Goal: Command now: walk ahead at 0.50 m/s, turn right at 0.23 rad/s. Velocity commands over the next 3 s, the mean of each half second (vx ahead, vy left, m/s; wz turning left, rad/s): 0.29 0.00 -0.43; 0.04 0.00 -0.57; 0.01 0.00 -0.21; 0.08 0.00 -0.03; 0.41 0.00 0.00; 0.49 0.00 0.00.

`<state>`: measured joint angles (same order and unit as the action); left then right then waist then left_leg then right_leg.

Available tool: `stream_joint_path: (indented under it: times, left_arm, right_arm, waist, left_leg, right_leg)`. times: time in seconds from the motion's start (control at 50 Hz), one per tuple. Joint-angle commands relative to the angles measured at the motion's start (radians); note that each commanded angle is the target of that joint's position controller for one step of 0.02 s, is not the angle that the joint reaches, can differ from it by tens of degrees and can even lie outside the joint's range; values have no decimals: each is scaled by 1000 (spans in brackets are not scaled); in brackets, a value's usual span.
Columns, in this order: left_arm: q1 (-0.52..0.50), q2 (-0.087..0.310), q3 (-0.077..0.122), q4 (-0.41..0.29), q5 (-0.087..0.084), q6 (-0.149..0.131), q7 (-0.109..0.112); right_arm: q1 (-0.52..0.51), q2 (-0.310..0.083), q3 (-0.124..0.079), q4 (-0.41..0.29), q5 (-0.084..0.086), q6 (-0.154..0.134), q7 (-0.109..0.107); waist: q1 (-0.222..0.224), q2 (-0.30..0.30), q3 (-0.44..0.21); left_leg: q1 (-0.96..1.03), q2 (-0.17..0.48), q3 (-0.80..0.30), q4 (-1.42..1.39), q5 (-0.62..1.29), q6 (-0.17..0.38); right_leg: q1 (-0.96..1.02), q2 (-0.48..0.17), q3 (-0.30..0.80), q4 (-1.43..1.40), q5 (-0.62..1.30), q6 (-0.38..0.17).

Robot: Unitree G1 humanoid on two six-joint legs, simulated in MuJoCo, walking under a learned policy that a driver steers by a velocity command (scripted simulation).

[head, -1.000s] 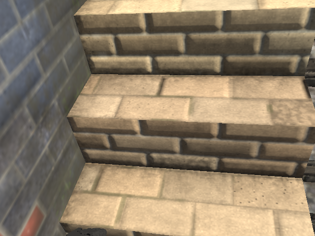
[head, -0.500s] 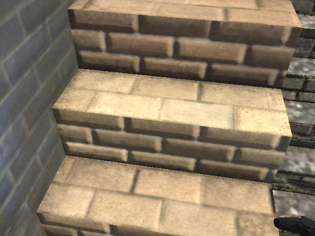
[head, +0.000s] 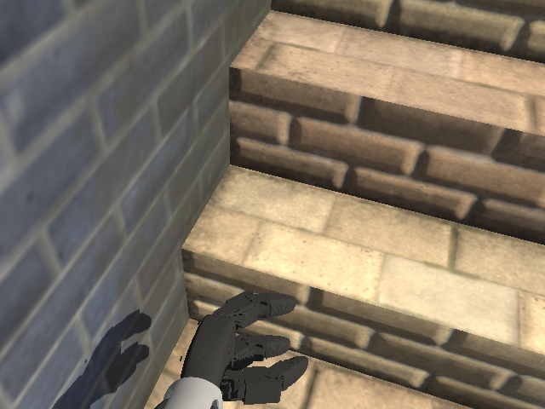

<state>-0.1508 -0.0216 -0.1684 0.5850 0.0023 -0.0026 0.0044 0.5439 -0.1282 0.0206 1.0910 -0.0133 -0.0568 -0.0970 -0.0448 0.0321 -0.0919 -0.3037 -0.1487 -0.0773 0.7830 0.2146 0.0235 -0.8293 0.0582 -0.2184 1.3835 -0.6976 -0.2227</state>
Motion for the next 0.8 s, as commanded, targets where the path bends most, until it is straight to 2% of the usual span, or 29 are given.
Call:
stream_joint_path:
  times: [0.02,0.04,0.06,0.08,0.1,0.14,0.16,0.2,0.22,0.24,0.26,0.28,0.3,0.32,0.34,0.36,0.38,0.4,0.44,0.46,0.52,0.6,0.66,0.68,0.7,0.72,0.74,0.76,0.8]
  left_arm:
    - [312,199,130,203,24,45,64]
    - [279,186,123,227,11,15,75]
    - [255,144,128,281,10,-15,83]
    - [191,94,120,291,29,-31,72]
    - [100,127,133,265,55,-30,67]
    - [67,218,153,255,53,-31,44]
    - [80,182,140,278,49,-32,21]
    - [242,261,156,325,100,-21,6]
    - [254,309,176,270,86,-27,27]
    - [197,368,209,226,56,-24,32]
    - [38,397,225,128,26,-7,47]
    - [-30,402,230,95,1,9,56]
    - [-20,376,231,91,-16,13,64]
    - [36,291,206,113,-52,26,56]
    - [35,214,174,86,-50,6,31]
    - [155,154,178,64,-38,-17,0]
    - [412,219,212,37,-75,-9,5]
    - [429,327,229,43,-38,-8,-3]
    - [437,425,258,32,-9,55,-2]
    - [424,423,257,14,2,87,-4]
    - [394,327,223,-5,13,141,40]
    - [410,270,190,-1,13,144,50]
    - [459,243,162,5,-5,139,45]
    - [463,255,164,20,-7,137,32]
    - [411,278,175,-4,-4,105,47]
    - [476,293,196,18,-32,84,33]
    - [559,315,216,44,-31,80,19]
    - [601,347,238,86,-33,75,-4]
    - [586,356,242,136,-31,72,-34]
  right_arm:
    - [-307,-188,-49,-268,-42,-16,66]
    - [-335,-90,-18,-380,-63,0,92]
    - [-287,-84,-11,-418,-68,-6,130]
    - [-204,-66,6,-392,-64,2,137]
    - [-159,-61,18,-400,-25,-6,131]
    - [-277,-46,41,-439,-8,-12,79]
    - [-306,-34,46,-457,-19,-3,57]
    - [-328,3,55,-462,6,5,40]
    - [-303,-57,31,-508,9,5,35]
    - [-221,-122,-7,-440,-1,20,15]
    - [-107,-201,-29,-417,-28,22,20]
    - [-35,-280,-65,-402,-40,19,27]
    - [67,-261,-87,-330,-33,23,18]
    - [93,-204,-94,-267,-9,37,12]
    - [32,-143,-81,-225,-14,60,21]
    - [-67,-205,-76,-239,-34,52,27]
    - [-137,-274,-80,-345,-90,30,32]
    - [-200,-256,-111,-381,-79,35,17]
    - [-246,-280,-125,-429,-31,47,-15]
    - [-235,-284,-127,-436,-12,45,-28]
    - [-229,-266,-109,-466,-25,51,-35]
    - [-222,-296,-114,-490,-27,82,-29]
    - [-257,-304,-119,-525,-38,130,-41]
    - [-302,-301,-130,-533,-18,143,-38]
    - [-279,-273,-106,-536,33,158,-37]
    - [-304,-317,-117,-526,44,145,-26]
    - [-360,-315,-116,-534,52,145,-16]
    - [-378,-264,-101,-544,63,155,-9]
    - [-273,-180,-72,-530,72,163,-2]
  waist:
    - [250,-358,-75]
    - [157,-256,138]
    - [-15,-10,294]
    - [-73,43,248]
    - [-139,69,256]
    - [-124,33,259]
    - [-122,-20,256]
    - [-56,-146,172]
    - [-64,-141,180]
    - [-75,-153,109]
    - [-155,-94,9]
    - [-195,-80,-72]
    - [-226,-88,-127]
    - [-234,32,-97]
    - [-192,29,4]
    - [-42,57,-43]
    - [87,147,-243]
    - [58,28,-216]
    - [104,4,-65]
    - [115,40,10]
    - [112,130,99]
    - [123,220,88]
    - [155,268,87]
    - [157,254,78]
    - [141,279,42]
    - [165,355,-30]
    - [213,331,-19]
    - [220,191,31]
    - [132,-76,176]
  left_leg:
    - [-732,-8,-246,1658,-571,-80]
    - [-925,-1,-277,1793,-718,-58]
    - [-895,65,-231,1554,-676,-11]
    - [-807,72,-182,1504,-651,20]
    - [-672,95,-138,1354,-552,19]
    - [-557,108,2,1229,-289,-26]
    - [-541,132,58,1210,-258,-40]
    - [-755,113,118,1747,-469,-60]
    - [-723,138,58,1544,-455,-72]
    - [-578,138,78,1402,-477,-85]
    - [-184,173,58,889,-377,-61]
    - [104,213,46,322,-128,-64]
    - [299,221,86,19,43,-57]
    - [390,329,-53,-349,275,-20]
    - [253,362,-28,-560,398,-8]
    - [352,436,-53,-351,943,-28]
    - [541,655,-276,-114,1311,102]
    - [542,659,-257,-167,988,119]
    - [441,638,-180,-254,584,112]
    - [381,675,-148,-290,526,139]
    - [189,656,2,-326,362,181]
    - [192,593,144,-399,291,155]
    - [159,524,260,-467,-208,79]
    - [107,475,295,-450,-316,42]
    - [112,431,289,-418,-331,82]
    - [87,494,240,-482,-423,112]
    - [93,488,254,-424,-480,99]
    - [92,443,283,-248,-515,83]
    - [-119,382,262,231,-902,48]
  right_leg:
    - [379,-335,1404,-1001,-205,-275]
    - [292,-340,1181,-942,-214,-179]
    - [137,-253,881,-886,-171,-44]
    - [73,-191,658,-858,-33,35]
    - [-59,-142,483,-875,42,57]
    - [-157,-108,310,-933,320,34]
    - [-198,-81,254,-905,422,39]
    - [63,-194,390,-901,815,4]
    - [109,-163,405,-866,823,38]
    - [197,-157,402,-782,1103,63]
    - [102,-72,271,-729,1339,147]
    - [92,-20,223,-606,1154,181]
    - [48,-15,237,-478,1012,187]
    - [56,36,237,-132,346,245]
    - [167,71,304,339,185,294]
    - [24,137,391,860,140,348]
    - [-105,149,616,968,197,394]
    - [-196,108,682,924,284,394]
    - [-193,51,597,763,374,431]
    - [-201,16,595,701,332,452]
    - [-134,-44,499,593,302,466]
    - [-6,-89,394,328,361,458]
    - [132,-169,358,-98,450,409]
    - [259,-164,289,-300,469,395]
    - [316,-102,152,-401,541,368]
    - [478,-121,143,-386,556,326]
    - [510,-151,184,-516,553,276]
    - [536,-125,175,-702,548,238]
    - [552,-61,242,-893,483,196]
